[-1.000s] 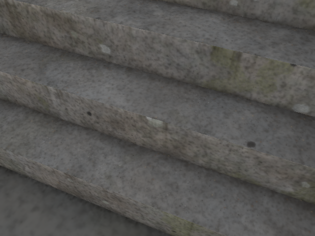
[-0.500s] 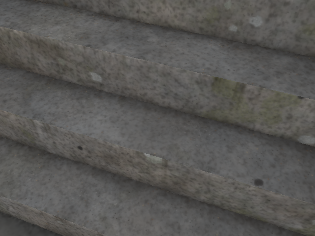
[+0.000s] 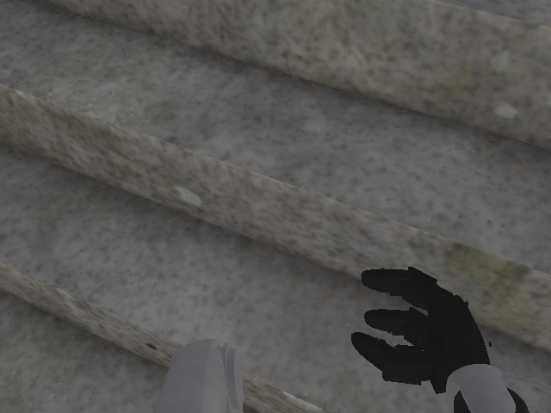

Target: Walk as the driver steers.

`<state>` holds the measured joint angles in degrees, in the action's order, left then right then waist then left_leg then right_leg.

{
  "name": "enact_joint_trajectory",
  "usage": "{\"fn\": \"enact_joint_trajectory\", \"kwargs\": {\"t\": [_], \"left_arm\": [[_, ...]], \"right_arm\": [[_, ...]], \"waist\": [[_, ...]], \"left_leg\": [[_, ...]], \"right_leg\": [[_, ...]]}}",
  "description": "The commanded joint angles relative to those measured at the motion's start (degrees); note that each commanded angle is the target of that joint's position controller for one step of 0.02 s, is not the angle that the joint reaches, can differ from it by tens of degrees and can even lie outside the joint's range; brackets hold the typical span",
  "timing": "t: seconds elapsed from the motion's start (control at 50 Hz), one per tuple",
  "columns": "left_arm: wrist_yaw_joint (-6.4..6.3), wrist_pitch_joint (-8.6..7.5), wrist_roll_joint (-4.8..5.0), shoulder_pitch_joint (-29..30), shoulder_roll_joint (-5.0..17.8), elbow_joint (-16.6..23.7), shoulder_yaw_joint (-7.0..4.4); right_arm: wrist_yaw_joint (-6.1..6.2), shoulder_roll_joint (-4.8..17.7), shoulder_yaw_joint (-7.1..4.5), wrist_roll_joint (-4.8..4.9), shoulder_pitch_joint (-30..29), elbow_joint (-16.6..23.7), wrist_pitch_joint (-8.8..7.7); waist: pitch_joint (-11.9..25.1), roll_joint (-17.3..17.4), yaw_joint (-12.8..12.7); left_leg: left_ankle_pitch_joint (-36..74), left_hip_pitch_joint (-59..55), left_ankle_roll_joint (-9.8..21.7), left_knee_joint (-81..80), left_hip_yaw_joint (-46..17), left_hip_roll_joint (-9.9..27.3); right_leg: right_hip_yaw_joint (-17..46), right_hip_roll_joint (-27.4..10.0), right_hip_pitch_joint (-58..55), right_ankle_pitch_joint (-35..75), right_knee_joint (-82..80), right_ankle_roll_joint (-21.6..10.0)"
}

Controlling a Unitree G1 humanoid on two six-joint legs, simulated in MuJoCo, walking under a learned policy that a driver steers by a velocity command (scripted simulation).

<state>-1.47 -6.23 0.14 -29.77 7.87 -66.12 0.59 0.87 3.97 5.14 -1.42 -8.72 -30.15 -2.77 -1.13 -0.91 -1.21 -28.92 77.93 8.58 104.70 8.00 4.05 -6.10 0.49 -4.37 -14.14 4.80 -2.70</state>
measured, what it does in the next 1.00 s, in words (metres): climbs: left foot 0.21 m higher, then right foot 0.20 m higher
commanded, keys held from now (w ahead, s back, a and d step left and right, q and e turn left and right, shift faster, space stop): w+shift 1.00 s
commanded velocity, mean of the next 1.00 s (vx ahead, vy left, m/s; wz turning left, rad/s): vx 1.00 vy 0.00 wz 0.00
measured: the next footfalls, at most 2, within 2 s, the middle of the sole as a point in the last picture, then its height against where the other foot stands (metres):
left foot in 0.06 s outside the picture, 0.21 m higher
right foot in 0.66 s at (444, 391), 0.20 m higher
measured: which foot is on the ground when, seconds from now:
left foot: up 0.00-0.04, down 0.06-0.66, up 0.68-1.00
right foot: down 0.00-0.10, up 0.12-0.64, down 0.66-1.00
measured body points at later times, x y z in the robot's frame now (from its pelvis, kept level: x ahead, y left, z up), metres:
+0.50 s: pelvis +0.21 -0.01 +0.21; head +0.26 -0.02 +0.66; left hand +0.61 -0.08 +0.38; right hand -0.09 -0.14 +0.14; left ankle +0.20 +0.11 -0.54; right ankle +0.19 -0.13 -0.20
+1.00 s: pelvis +0.35 -0.10 +0.39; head +0.36 -0.09 +0.84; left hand +0.35 +0.15 +0.24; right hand +0.60 -0.30 +0.35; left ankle +0.43 +0.01 -0.06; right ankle +0.32 -0.21 -0.33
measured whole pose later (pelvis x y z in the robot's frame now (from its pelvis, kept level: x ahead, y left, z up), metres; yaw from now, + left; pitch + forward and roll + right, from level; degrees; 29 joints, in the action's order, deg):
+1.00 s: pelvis +0.35 -0.10 +0.39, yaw -4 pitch +4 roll -1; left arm -1.6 -6.3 -1.0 -22.9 12.4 -58.2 -4.0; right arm 0.7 6.2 0.4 -1.2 0.3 -32.4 -3.4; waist 4.4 0.2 -1.6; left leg -3.2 70.6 5.8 115.4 -2.6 -0.5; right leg -5.9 -0.8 18.2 -21.3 35.4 -3.3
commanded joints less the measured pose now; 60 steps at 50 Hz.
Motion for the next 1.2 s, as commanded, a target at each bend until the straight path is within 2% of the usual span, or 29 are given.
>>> {"fn": "enact_joint_trajectory", "kwargs": {"t": [0.02,0.04,0.06,0.08,0.1,0.12,0.14,0.18,0.2,0.28,0.34,0.42,0.48,0.5,0.56,0.6,0.64,0.66,0.68,0.7,0.72,0.76,0.8,0.84,0.9,0.92,1.0,1.12,1.2], "left_arm": [[-1.31,-0.46,3.11,-1.85,12.87,6.56,-1.61],[-0.89,-2.17,3.10,2.29,22.49,9.48,-4.31],[-0.70,-1.40,4.12,4.75,27.65,13.34,-6.99],[0.91,-1.98,4.49,7.90,25.11,18.38,-7.46],[3.53,-3.37,4.55,8.47,21.51,21.21,-7.42],[5.26,-5.35,0.05,15.96,8.20,23.54,-5.63],[4.39,-4.40,-3.22,21.58,3.32,27.89,-4.74],[2.91,-2.51,-5.94,25.25,-4.29,35.79,-0.98],[1.77,-1.88,-6.74,25.71,-3.25,35.58,-0.45],[2.50,-2.04,-3.76,40.24,1.50,37.49,-0.49],[3.85,-0.69,-2.57,51.48,-4.06,40.09,2.02],[3.73,1.24,-4.84,65.93,-10.36,46.69,6.08],[1.95,2.94,-4.68,61.81,-5.35,49.50,4.08],[1.41,3.48,-5.43,66.07,-6.34,51.53,4.20],[2.23,4.23,-1.48,71.13,-9.70,55.40,4.94],[1.47,4.98,0.54,56.67,-9.38,50.81,4.86],[-1.01,6.95,0.52,36.52,-0.31,43.52,-0.56],[-1.99,7.09,-0.13,30.39,4.13,42.20,-3.43],[-1.35,4.35,-0.76,30.46,7.19,39.02,-4.55],[-1.80,6.02,-2.06,17.04,12.75,35.04,-6.58],[-0.55,6.90,0.35,31.88,8.87,34.73,-6.31],[0.18,6.55,0.11,43.34,1.07,28.27,-3.86],[-0.16,5.52,-1.86,34.27,-6.19,18.68,-1.54],[-0.12,3.54,-1.99,26.54,-3.96,14.25,-2.04],[0.28,-0.24,-0.71,23.98,5.18,14.08,-3.74],[-0.11,-0.95,-0.90,19.29,6.50,12.41,-3.99],[-0.25,-2.57,-1.78,6.69,8.85,12.12,-5.27],[-1.47,-3.22,-3.90,-7.36,6.88,10.18,-5.77],[-1.06,-2.47,-1.51,-2.44,5.82,9.53,-4.76]], "right_arm": [[-1.56,3.56,-0.45,1.47,4.70,2.19,-0.35],[-0.71,8.39,-3.19,1.70,16.79,-0.72,1.29],[-1.26,14.18,-5.88,-2.24,26.76,-3.72,1.67],[-0.49,17.06,-7.18,-3.65,32.52,-6.63,1.17],[1.43,23.05,-9.67,-4.32,37.31,-6.75,2.28],[2.85,22.56,-10.57,-2.62,30.89,-8.50,3.40],[3.35,20.71,-10.54,0.49,18.18,-8.40,3.11],[1.72,10.27,-8.02,0.18,14.60,-17.22,0.38],[1.52,8.35,-7.85,0.04,18.85,-21.41,-0.52],[4.63,9.63,-9.38,-0.56,42.31,-32.64,-2.52],[5.02,6.06,-8.16,-1.09,48.65,-34.92,-3.92],[4.41,2.69,-6.41,-1.32,54.23,-32.06,-7.06],[3.59,12.28,-9.87,-1.97,44.59,-24.19,-8.71],[3.14,11.10,-10.28,-1.40,48.52,-25.52,-8.25],[2.64,5.52,-9.40,-1.22,51.39,-24.50,-5.84],[0.81,10.32,-10.52,0.66,41.64,-18.35,-4.70],[-1.44,19.62,-12.91,1.53,39.16,-17.47,-6.50],[-1.95,21.55,-14.17,2.43,40.35,-18.18,-7.36],[-2.85,16.69,-13.85,3.14,41.78,-15.90,-7.23],[-4.17,10.37,-13.01,1.69,32.48,-11.73,-7.43],[-2.88,1.71,-11.98,-1.39,26.59,-6.97,-6.42],[-0.16,-3.64,-8.07,-2.61,24.21,-2.51,-4.08],[0.66,-5.30,-5.11,-1.68,25.40,-2.42,-2.44],[0.70,-4.91,-3.87,-1.11,23.38,-1.47,-1.79],[0.28,4.18,-5.12,0.84,15.23,-0.47,-1.41],[0.50,3.09,-5.01,1.29,16.09,-1.99,-0.61],[-0.99,3.68,-4.89,-0.26,4.23,0.67,-0.67],[-2.15,0.19,-3.72,0.21,-15.54,9.04,-1.04],[-4.33,1.58,-2.26,0.59,-18.29,13.67,0.38]], "waist": [[17.26,-0.71,5.81],[28.49,-7.89,12.82],[37.11,-12.89,17.63],[34.75,-6.98,17.00],[35.39,6.54,18.67],[31.71,20.66,16.97],[26.79,13.86,11.56],[9.03,0.25,0.11],[2.65,-4.28,1.31],[9.36,2.26,11.49],[10.47,1.15,11.44],[6.94,2.12,11.50],[8.13,6.70,5.91],[5.78,2.77,7.25],[2.74,0.04,9.08],[6.95,9.28,5.62],[18.90,21.19,0.93],[23.73,24.24,-2.52],[26.22,13.18,0.48],[27.48,-8.34,-7.10],[19.02,-9.70,-0.27],[1.77,-10.59,8.86],[-1.82,-7.30,11.52],[-3.57,-3.05,11.23],[-2.36,1.52,8.07],[1.29,-0.81,6.61],[-0.05,3.48,-0.11],[-6.51,-2.93,-6.51],[-6.06,-4.55,-4.90]], "left_leg": [[3.32,-58.35,-1.02,-26.10,7.33,-9.37],[3.98,-62.80,-1.41,-26.14,6.35,-11.31],[-1.90,-58.48,2.30,-22.55,1.81,-13.15],[-8.29,-66.46,8.87,-31.56,-18.56,-2.79],[-25.95,-72.46,13.61,-63.93,-50.32,5.51],[-36.27,-72.86,9.24,-94.23,-75.10,12.25],[-31.83,-64.11,4.31,-96.06,-80.15,13.59],[-26.98,-48.64,5.61,-86.86,-59.42,10.36],[-2.05,-58.94,5.11,-82.92,-51.71,7.88],[61.42,-94.30,6.33,-73.77,-33.82,3.23],[61.00,-92.57,3.21,-80.28,-27.62,3.49],[49.43,-77.40,7.33,-88.02,-33.99,5.66],[31.50,-79.00,12.99,-93.67,-44.40,13.85],[27.18,-81.05,11.66,-92.61,-43.40,14.33],[24.34,-67.29,6.58,-102.49,-31.03,9.56],[50.62,-48.30,5.52,-108.37,-18.07,5.41],[116.80,-65.08,5.84,-86.03,-14.31,6.70],[122.64,-70.84,4.70,-70.55,-16.02,7.97],[99.76,-48.07,0.69,-49.93,-20.02,4.48],[32.11,-34.79,-1.72,-26.00,-23.12,-10.29],[29.37,-24.36,-2.50,-0.39,-32.81,-12.77],[31.19,-14.69,-1.89,13.18,-24.36,-9.96],[27.70,-14.04,-2.56,16.01,-22.97,-8.68],[28.62,-10.94,-3.45,13.61,-22.50,-6.26],[30.97,-16.92,-4.00,0.55,-15.43,-5.79],[29.22,-12.24,-3.37,11.66,-11.97,-6.05],[21.86,6.56,-2.26,14.35,-10.23,-0.26],[0.04,32.27,-2.05,23.22,-10.76,5.17],[2.44,-3.14,0.55,-9.85,1.87,7.66]], "right_leg": [[2.62,-12.20,18.49,100.71,3.80,-10.02],[2.89,-15.81,9.37,131.20,18.16,-10.11],[2.23,-17.58,-4.98,169.29,34.02,-6.91],[2.89,-14.23,14.56,155.04,52.05,-6.17],[7.28,-2.94,26.32,111.81,72.81,-6.04],[17.19,9.38,39.27,23.51,100.34,-5.65],[26.65,7.62,47.80,22.67,123.13,-5.71],[18.55,4.24,58.78,21.88,132.61,-7.38],[15.59,5.35,65.12,15.04,130.88,-5.49],[14.69,6.43,69.71,-8.32,113.01,-0.10],[9.41,3.78,65.39,-12.39,104.76,-1.88],[5.15,0.42,71.16,-18.07,112.15,-1.27],[10.10,-1.53,85.24,-22.51,134.85,-1.49],[14.79,-3.65,91.70,-25.56,136.07,-2.76],[6.59,-7.70,73.79,-15.83,108.63,-2.41],[-2.84,-3.21,29.41,-17.48,81.83,-2.48],[-7.33,5.00,18.36,-24.62,75.53,-2.00],[-1.41,5.83,16.94,-30.15,65.02,-2.49],[21.42,-3.84,-1.80,-31.82,53.01,-7.36],[60.02,-15.91,4.55,-51.65,21.41,-8.13],[66.00,-16.38,20.49,-57.15,14.15,-4.84],[40.93,-14.91,39.66,-39.97,23.61,-5.21],[29.51,-13.11,46.13,-25.97,22.79,-4.93],[24.39,-13.22,45.43,-19.25,20.45,-5.08],[18.70,-12.57,45.04,-15.52,13.14,-9.20],[20.06,-13.66,37.22,-16.32,13.91,-12.11],[23.68,-17.04,11.37,-19.08,8.58,-11.45],[24.05,-24.85,-10.97,-21.32,-0.82,-11.47],[5.16,-17.57,9.15,-1.43,-18.94,-8.67]]}}
Keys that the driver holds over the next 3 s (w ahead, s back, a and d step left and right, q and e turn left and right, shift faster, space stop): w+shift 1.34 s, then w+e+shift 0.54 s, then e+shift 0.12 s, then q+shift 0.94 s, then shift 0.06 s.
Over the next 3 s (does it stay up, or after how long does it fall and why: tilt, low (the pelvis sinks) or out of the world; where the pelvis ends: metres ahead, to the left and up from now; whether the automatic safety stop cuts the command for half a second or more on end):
stays up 1.15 -0.23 1.02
